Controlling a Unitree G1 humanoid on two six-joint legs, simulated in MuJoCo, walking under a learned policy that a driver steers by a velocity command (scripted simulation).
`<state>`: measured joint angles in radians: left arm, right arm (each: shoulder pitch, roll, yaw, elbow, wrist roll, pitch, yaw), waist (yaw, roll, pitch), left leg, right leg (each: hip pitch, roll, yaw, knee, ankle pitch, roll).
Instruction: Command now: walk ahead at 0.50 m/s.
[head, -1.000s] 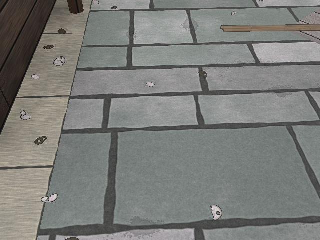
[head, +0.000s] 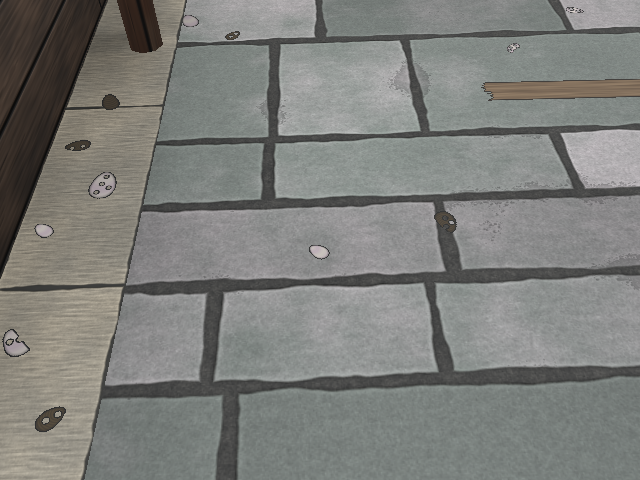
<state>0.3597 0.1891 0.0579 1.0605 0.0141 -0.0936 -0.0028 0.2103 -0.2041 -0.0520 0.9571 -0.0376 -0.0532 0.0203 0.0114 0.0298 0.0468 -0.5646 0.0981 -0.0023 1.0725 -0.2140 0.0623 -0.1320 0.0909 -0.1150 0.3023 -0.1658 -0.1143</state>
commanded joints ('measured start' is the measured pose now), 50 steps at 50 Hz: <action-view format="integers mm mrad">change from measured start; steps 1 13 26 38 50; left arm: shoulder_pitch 41 151 -13 -413 -114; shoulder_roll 96 126 43 55 69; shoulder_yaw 7 4 6 -13 9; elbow -37 4 -95 -242 -112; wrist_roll -3 13 25 8 -3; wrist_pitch -19 -10 51 40 4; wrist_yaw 1 23 -24 -28 -4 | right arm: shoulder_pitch -7 -223 137 329 185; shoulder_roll -37 -55 -87 -98 -52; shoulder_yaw -5 -1 -16 -5 -11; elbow -48 -142 32 90 16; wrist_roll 1 15 27 17 5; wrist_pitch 14 -14 -60 -52 -21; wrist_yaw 8 4 -19 -33 -10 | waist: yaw -22 8 28 -64 -32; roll -63 -107 24 40 -79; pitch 52 45 -2 69 -15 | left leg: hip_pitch -87 27 401 655 41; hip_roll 34 -80 105 115 -6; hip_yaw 17 100 -118 -28 -40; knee -100 -530 -938 -916 95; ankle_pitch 108 82 239 480 -66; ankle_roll -29 40 141 134 22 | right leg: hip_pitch -23 271 -428 -521 -22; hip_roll -275 -315 -197 -156 -329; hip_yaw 217 125 117 36 338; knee -217 -32 791 308 -138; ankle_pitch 141 675 -43 137 16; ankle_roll -106 -67 62 56 -88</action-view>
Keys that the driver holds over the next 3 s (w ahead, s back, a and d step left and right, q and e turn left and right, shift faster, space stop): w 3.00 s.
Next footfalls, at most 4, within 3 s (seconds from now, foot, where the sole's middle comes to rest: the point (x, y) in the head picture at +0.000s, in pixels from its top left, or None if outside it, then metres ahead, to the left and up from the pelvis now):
0.32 left None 0.36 0.12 -0.78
0.88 right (368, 403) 0.66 -0.05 -0.78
1.44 left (294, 289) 0.97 0.12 -0.78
2.00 right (362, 203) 1.28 -0.06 -0.78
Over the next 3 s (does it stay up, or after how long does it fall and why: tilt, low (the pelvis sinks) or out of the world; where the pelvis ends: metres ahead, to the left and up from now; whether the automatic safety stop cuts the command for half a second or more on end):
stays up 1.65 0.05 0.00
